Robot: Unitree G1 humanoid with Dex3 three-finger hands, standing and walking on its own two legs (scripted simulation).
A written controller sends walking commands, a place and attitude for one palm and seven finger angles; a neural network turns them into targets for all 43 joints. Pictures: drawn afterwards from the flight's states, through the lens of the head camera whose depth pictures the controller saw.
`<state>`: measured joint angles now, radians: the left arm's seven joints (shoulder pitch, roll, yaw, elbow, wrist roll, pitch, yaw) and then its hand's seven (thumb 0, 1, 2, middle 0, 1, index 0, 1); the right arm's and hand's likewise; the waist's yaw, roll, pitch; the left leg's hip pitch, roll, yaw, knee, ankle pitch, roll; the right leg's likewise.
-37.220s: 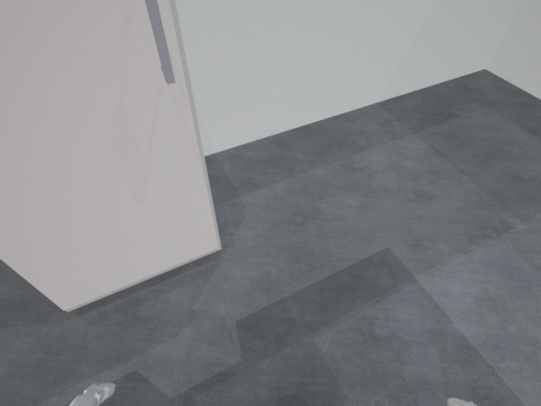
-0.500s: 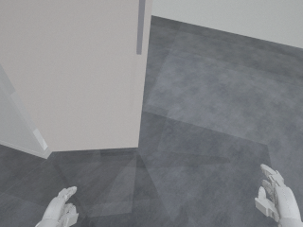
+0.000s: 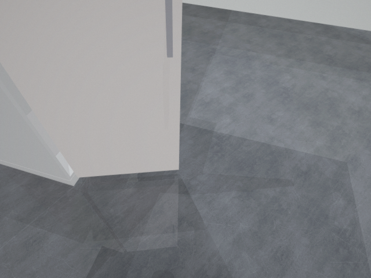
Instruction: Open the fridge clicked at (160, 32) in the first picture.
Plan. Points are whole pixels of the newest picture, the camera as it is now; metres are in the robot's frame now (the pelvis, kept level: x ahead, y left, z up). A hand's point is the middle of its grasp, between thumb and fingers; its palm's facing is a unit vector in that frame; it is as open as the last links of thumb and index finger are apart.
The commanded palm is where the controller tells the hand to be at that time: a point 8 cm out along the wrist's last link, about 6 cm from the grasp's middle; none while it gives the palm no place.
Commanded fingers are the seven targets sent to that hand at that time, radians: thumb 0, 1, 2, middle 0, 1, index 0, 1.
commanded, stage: let the arm hang, fingers relaxed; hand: right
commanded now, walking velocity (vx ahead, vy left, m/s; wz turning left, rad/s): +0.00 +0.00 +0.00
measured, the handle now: (168, 16) +0.74 +0.10 +0.20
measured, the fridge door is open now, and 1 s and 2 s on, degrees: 67 67 67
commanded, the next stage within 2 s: look to check the result in 0.46 s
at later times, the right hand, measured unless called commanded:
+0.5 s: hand out of the picture +0.03 -0.17 -0.17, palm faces +0.00 +0.98 -0.19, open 7.4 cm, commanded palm none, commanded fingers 0.00 -0.90 -0.90 0.20 0.30 0.20 0.30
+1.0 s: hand out of the picture +0.06 -0.17 -0.17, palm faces +0.00 +0.98 -0.22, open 7.4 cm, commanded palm none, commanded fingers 0.00 -0.90 -0.90 0.20 0.30 0.20 0.30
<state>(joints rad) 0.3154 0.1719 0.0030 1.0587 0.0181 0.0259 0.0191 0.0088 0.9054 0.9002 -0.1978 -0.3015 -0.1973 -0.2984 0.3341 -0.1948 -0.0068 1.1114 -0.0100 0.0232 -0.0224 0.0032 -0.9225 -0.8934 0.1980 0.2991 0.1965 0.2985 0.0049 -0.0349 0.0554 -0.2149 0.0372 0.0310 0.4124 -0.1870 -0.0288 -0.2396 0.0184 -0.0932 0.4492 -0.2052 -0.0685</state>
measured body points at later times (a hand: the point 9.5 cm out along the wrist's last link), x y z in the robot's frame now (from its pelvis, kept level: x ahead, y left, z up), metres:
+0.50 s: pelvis +0.02 +0.01 +0.00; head +0.03 +0.01 +0.45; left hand +0.01 +0.23 -0.16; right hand +0.03 -0.22 -0.16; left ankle +0.02 +0.14 -0.74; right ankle +0.03 -0.07 -0.74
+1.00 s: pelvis +0.03 +0.02 +0.01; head +0.05 +0.03 +0.45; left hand +0.05 +0.26 -0.16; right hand +0.06 -0.22 -0.15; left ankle +0.02 +0.14 -0.74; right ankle +0.03 -0.07 -0.74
